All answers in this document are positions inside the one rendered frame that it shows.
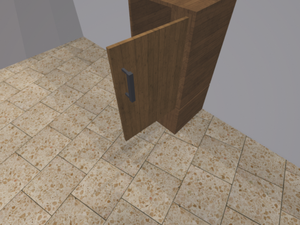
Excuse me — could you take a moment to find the handle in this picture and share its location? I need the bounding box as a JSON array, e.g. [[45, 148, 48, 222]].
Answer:
[[121, 68, 135, 102]]

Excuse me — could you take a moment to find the cupboard door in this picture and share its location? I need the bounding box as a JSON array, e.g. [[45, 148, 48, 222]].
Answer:
[[106, 16, 189, 141]]

